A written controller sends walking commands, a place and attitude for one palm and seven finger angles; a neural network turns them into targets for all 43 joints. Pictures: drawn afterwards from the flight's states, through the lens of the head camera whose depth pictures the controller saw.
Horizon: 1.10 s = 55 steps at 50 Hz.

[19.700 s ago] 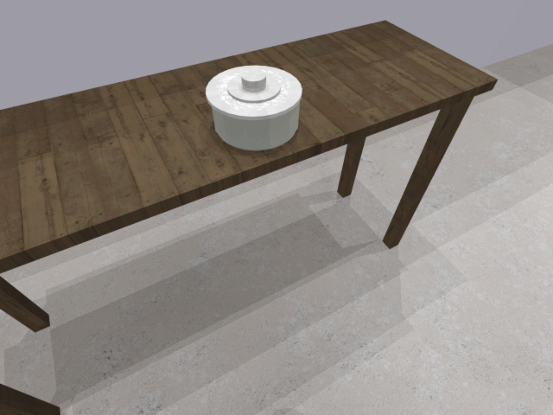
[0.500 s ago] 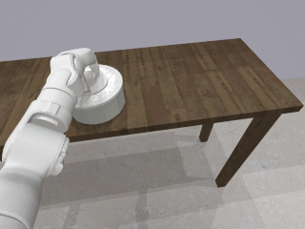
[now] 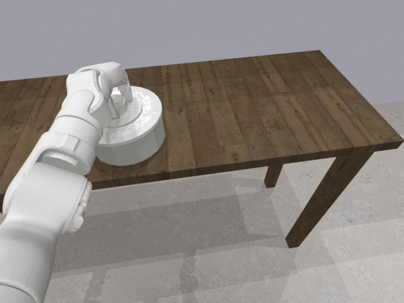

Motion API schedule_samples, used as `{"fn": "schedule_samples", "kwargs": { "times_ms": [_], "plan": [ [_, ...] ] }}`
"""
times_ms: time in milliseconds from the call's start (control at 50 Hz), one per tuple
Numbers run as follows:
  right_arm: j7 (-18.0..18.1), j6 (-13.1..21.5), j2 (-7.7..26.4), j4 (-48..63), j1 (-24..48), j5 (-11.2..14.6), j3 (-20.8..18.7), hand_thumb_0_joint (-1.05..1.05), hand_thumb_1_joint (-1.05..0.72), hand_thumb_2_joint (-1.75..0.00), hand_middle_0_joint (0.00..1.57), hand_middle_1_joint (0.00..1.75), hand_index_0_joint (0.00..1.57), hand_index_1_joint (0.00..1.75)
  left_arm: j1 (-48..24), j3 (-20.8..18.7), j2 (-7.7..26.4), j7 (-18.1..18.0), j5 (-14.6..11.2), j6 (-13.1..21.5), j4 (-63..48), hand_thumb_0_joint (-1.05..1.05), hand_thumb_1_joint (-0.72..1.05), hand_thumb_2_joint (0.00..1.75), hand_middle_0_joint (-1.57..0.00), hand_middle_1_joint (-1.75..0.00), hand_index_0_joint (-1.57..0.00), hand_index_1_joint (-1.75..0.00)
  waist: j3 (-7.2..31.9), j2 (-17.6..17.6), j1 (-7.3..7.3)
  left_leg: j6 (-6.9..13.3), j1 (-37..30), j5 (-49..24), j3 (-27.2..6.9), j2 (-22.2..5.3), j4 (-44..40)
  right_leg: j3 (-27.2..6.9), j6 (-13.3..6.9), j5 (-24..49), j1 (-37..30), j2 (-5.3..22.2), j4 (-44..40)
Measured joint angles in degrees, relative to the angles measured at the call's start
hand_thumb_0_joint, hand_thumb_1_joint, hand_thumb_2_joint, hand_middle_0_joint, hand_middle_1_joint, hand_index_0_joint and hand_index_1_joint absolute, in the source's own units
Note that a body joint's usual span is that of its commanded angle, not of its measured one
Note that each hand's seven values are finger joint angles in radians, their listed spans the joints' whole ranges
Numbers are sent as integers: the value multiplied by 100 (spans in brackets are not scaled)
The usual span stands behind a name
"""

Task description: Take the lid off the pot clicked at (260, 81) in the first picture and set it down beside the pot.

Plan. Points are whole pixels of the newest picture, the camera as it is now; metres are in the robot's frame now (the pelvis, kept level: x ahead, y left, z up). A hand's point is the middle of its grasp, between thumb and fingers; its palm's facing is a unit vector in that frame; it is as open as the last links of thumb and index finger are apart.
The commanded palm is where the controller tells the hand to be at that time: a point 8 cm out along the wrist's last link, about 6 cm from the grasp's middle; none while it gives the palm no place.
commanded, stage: close the fingers and squeeze the knob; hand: left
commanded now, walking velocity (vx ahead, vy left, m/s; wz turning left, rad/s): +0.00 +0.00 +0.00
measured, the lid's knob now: (115, 103) +0.50 +0.17 +0.14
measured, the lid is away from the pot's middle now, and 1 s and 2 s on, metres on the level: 0.00 0.00 0.00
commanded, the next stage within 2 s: lift the lid straight up in 0.44 s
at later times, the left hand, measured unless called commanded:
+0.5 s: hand (110, 105) +0.47 +0.17 +0.16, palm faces -0.37 -0.12 -0.92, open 8.1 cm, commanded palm +0.46 +0.18 +0.21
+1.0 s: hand (109, 102) +0.47 +0.17 +0.17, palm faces -0.38 -0.12 -0.92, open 8.1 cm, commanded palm +0.46 +0.18 +0.25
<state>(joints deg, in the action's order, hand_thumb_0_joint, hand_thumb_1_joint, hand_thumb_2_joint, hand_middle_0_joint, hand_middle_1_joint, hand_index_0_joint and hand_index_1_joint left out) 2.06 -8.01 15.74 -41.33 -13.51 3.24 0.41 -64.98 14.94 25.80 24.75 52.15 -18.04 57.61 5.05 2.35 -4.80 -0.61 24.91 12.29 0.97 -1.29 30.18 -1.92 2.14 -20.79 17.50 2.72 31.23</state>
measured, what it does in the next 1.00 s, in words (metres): stands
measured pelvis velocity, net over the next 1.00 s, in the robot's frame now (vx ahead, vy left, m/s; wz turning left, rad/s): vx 0.00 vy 0.00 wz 0.00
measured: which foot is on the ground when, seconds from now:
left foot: down 0.00-1.00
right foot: down 0.00-1.00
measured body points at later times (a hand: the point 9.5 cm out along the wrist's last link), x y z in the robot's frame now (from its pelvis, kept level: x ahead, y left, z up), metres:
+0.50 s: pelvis +0.00 +0.00 +0.00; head +0.02 -0.02 +0.45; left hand +0.48 +0.17 +0.22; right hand +0.07 -0.27 -0.13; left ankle +0.03 +0.13 -0.73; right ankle -0.06 -0.15 -0.73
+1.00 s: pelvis +0.00 +0.00 +0.00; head +0.03 -0.02 +0.45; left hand +0.49 +0.18 +0.22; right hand +0.06 -0.27 -0.13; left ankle +0.03 +0.13 -0.73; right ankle -0.06 -0.15 -0.73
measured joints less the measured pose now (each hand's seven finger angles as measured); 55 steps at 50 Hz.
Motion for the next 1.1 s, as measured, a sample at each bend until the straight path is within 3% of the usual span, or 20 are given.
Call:
{"fn": "schedule_samples", "kwargs": {
  "times_ms": [460, 700, 980, 1100],
  "plan": [
    [45, 3, -18, -87, 5, -21, 21, 1, -90, -90, 20, 30, 20, 30, -236, 57, -58, 15, 19, -21, 313, 2, 26, 83, -58, -104, -52, -98, -12, -11, -21, -5, 59, -35, -45, -2, 3, 39, -15, 14, 51, -11, 21],
    [101, 46, -10, -152, -134, -39, -14, 1, -90, -90, 20, 30, 20, 30, -404, 6, 22, 96, 87, 54, 587, 2, 23, 83, -61, -104, -54, -99, 23, -31, -123, 3, 140, -49, -41, -16, 15, 29, -14, 37, 136, -26, 27],
    [137, 391, -52, -182, -181, -26, -13, 1, -90, -90, 20, 30, 20, 30, -331, -100, 120, 155, 14, 239, 434, 0, 24, 81, -61, -104, -54, -97, -51, 19, -111, 6, 67, -85, -29, -1, -64, 19, 1, 79, 64, -10, -57],
    [113, 563, -76, -181, -151, -39, -20, 1, -90, -90, 20, 30, 20, 30, -333, -115, 113, 145, 17, 280, 182, 0, 24, 80, -62, -104, -55, -97, -17, 53, -42, -3, 35, -102, -31, 15, -110, 23, 4, 82, 38, 6, -84]
  ]
}}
